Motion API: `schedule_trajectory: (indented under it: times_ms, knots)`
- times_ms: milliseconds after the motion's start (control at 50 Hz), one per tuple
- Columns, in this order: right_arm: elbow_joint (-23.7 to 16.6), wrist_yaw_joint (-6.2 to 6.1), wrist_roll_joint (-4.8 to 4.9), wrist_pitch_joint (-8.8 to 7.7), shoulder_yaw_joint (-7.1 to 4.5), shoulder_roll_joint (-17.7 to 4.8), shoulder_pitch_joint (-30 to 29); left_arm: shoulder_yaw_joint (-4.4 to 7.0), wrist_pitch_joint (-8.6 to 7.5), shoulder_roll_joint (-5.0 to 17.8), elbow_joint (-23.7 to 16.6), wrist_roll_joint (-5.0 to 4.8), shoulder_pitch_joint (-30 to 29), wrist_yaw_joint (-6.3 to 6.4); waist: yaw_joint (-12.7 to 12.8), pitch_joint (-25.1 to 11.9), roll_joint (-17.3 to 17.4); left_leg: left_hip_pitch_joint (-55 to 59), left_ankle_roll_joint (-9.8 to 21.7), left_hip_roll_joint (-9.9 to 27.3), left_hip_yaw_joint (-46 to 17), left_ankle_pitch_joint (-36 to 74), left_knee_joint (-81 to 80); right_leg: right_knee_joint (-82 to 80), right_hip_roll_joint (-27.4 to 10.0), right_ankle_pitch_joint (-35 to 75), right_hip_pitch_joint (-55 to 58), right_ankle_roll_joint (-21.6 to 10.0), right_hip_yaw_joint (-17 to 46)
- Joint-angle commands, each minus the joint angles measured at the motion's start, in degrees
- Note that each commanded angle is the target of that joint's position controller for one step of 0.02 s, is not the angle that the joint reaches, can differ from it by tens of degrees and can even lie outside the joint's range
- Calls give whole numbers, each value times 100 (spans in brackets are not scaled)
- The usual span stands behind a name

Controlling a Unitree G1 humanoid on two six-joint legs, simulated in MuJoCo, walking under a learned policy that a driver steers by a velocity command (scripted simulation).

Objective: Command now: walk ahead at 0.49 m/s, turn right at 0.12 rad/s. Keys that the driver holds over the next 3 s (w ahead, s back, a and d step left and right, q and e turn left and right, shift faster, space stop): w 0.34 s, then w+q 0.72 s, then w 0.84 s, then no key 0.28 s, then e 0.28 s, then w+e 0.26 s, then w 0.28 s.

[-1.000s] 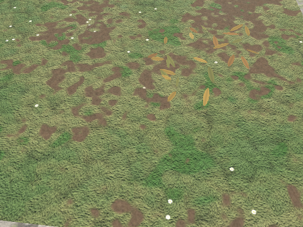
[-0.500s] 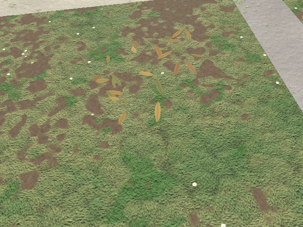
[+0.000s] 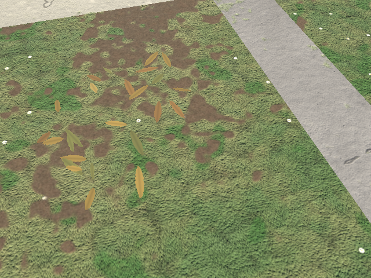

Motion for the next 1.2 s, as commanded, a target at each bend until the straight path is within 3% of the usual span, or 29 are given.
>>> schedule_trajectory:
  times_ms: [20, 120, 180, 260, 320, 340, 360, 380, 400, 420, 440, 480, 520, 600, 720, 780, 840, 900, 920, 940, 960, 980, 1000, 1020, 1040, 1060, 1080, 1140, 1200]
  knots:
    - [-181, 27, -26, -63, -39, -394, 101, 108, -34, 326, -348, 32, 231, 28, 139, -273, 514, 787, 1053, 1564, -1801, 202, -1518, -203, -662, 381, -975, 44, 76]
    - [27, -82, 47, 1, -110, -754, 573, 45, -23, 248, -743, 119, -754, 46, -68, 7, 410, 766, 1041, 1488, -1135, 870, -1744, -1843, -782, 1535, -1495, 284, -181]
    - [127, -118, 108, 63, -104, -839, 863, -2, -68, 182, -902, 80, -1377, -10, -278, 75, 463, 808, 822, 1305, -754, 929, -1661, -3000, -556, 2328, -1132, 307, -398]
    - [313, -122, 150, 153, -100, -887, 1267, -10, -98, 276, -1162, -4, -2016, -127, -469, 228, 537, 1403, 767, 1605, -876, 707, -1416, -3652, -410, 2232, -1108, 238, -429]
    - [348, -154, 145, 258, -141, -999, 1217, 50, -154, 472, -1259, -2, -1957, -215, -260, 155, 623, 1911, 627, 1858, -980, 1199, -974, -3989, -294, 1605, -821, 2, -458]
    - [317, -161, 139, 291, -149, -1046, 1085, 117, -170, 597, -1179, 12, -1597, -217, -6, -55, 656, 1918, 537, 1778, -871, 1981, -530, -4122, -144, 1491, -244, -102, -590]
    - [289, -158, 111, 317, -101, -930, 1060, 257, -179, 840, -934, 30, -782, -184, 377, -544, 559, 1656, 405, 1478, -704, 2668, 439, -4223, -24, 1500, 937, -259, -652]
    - [116, -155, 11, 305, 10, -702, 985, 402, -183, 1292, -711, 100, 402, -120, 839, -1423, 100, 569, 191, 1117, -442, 1737, 2155, -4078, -926, 1620, 2729, -634, 288]
    - [91, -118, 50, 191, 236, 86, 1764, 511, -125, 1765, -584, 146, 869, -134, 571, -2211, -1423, -1818, -188, 128, -164, -1608, 4283, -4531, -2334, 737, 4810, -1454, 2797]
    - [201, -117, 199, 84, 110, -452, 1626, 371, -122, 1176, -587, 128, 958, -133, 740, -2259, -1093, -2426, -122, 242, -1051, -2491, 5132, -5042, -2415, 213, 4653, -1396, 3556]
    - [16, -123, 325, 42, -28, -881, 1076, 278, -144, 920, -637, 110, 507, -119, 661, -1380, -740, -2722, -38, 511, -1085, -2028, 5274, -5136, -2229, 459, 3889, -1094, 2633]
    - [-82, -190, 207, 113, -68, -763, 603, 174, -177, 589, -714, 125, -329, -154, 295, -604, -189, -2307, -94, 964, -903, -1150, 4726, -5528, -1758, 1277, 2437, -829, 1313]
    - [-25, -184, 200, 293, -97, -535, 827, 149, -244, 421, -641, 170, -571, -177, 14, -397, -361, -1754, -125, 1140, -910, -746, 4425, -5910, -1454, 1574, 1774, -701, 576]
    - [-176, -178, 187, 463, -131, -347, 603, 235, -297, 611, -390, 215, -413, -100, -76, -88, -148, -2169, -205, 1135, -1031, -63, 4036, -6158, -1423, 2428, 1624, -733, -283]
    - [-572, -26, 117, 422, -106, -236, -405, 273, -196, 810, -204, 186, -197, 55, 207, 222, -48, -2357, -214, 1038, -621, 1234, 2316, -6287, -1345, 2482, 1965, -533, -1153]
    - [-874, 84, 118, 411, -56, -150, -984, 297, -96, 889, -51, 141, 160, 88, 438, 412, 21, -2624, -112, 1019, -354, 1123, 1797, -6129, -1524, 2690, 2563, -506, -1357]
    - [-1171, 203, 144, 411, -49, -142, -1334, 328, 42, 979, 21, 81, 293, 95, 479, 476, -18, -2697, 30, 911, -28, 529, 1516, -5747, -1686, 3298, 3099, -450, -1537]
    - [-1280, 256, 161, 445, -177, -374, -949, 389, 145, 1231, -76, 35, 59, 153, 74, 10, -369, -1572, 332, 385, 503, -301, 1470, -4703, -1673, 5940, 3172, -276, -1792]
    - [-1184, 244, 181, 458, -289, -573, -384, 410, 189, 1312, -107, 29, -32, 177, -265, -321, -456, -815, 483, 151, 600, -494, 1415, -3883, -1620, 6590, 3051, -213, -1845]
    - [-966, 178, 182, 462, -478, -904, 530, 400, 207, 1323, -155, -4, -164, 188, -774, -796, -337, 566, 711, -58, 524, -115, 921, -2655, -1400, 6264, 2510, -37, -1938]
    - [-788, 29, 156, 521, -675, -1456, 1323, 324, 139, 1126, -298, 101, -100, 184, -1026, -1283, 409, 2311, 1061, 788, -903, -57, 699, -811, -1076, 3900, 960, 225, -1915]
    - [-980, 1, 155, 469, -705, -1905, 949, 76, -80, 304, -611, 158, 348, 71, -278, -1870, 1701, 4076, 2275, 2259, -4409, -670, -80, 1321, 275, -1225, -1550, 561, -1095]
    - [-991, 19, 82, 429, -555, -1411, 1201, 166, -362, 820, -751, -35, -310, -41, -731, -2236, 980, 4145, 2178, 2361, -4871, -885, -696, 1599, 101, -1203, -2144, 383, 140]
    - [-967, 20, 51, 367, -470, -1080, 1016, 192, -447, 915, -920, -204, -744, -73, -665, -1462, 750, 3547, 1872, 2158, -3901, -514, -663, 1305, -170, -747, -2406, 230, 104]
    - [-1021, 42, 99, 323, -409, -878, 589, 177, -455, 841, -905, -113, -753, -32, -312, -880, 144, 2551, 1619, 1864, -3128, 112, -678, 668, -441, -319, -2139, 208, 66]
    - [-1112, 31, 107, 307, -341, -657, 216, 235, -396, 907, -834, 45, -722, 18, -101, -664, 94, 1841, 1438, 1622, -2590, 608, -735, 155, -625, -118, -1731, 255, 26]
    - [-1202, 6, 51, 303, -295, -566, 26, 264, -300, 914, -795, 85, -529, 7, 82, -554, 200, 1345, 1386, 1504, -2308, 929, -863, -74, -744, 52, -1356, 306, 26]
    - [-1138, -58, 53, 245, -316, -718, 150, 233, -105, 687, -833, 177, -487, 10, 174, -420, 237, 686, 1401, 1357, -1765, 1788, -1113, -753, -762, 490, -1096, 557, -185]
    - [-988, -147, 70, 248, -325, -814, 447, 161, -75, 540, -1028, 187, -1082, 18, -37, -236, 408, 598, 1167, 1113, -1276, 1978, -1174, -1919, -685, 1541, -1229, 658, -309]
Next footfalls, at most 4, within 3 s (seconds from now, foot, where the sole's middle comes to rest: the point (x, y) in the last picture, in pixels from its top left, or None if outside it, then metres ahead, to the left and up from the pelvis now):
0.38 right None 0.38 -0.16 -0.77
0.96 left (162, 232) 0.64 0.11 -0.77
1.46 right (180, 155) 1.01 0.05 -0.77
2.00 left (107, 130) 1.15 0.39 -0.77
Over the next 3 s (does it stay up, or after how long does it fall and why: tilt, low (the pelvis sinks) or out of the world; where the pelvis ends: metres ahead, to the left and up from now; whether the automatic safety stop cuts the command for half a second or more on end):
stays up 1.30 0.32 -0.01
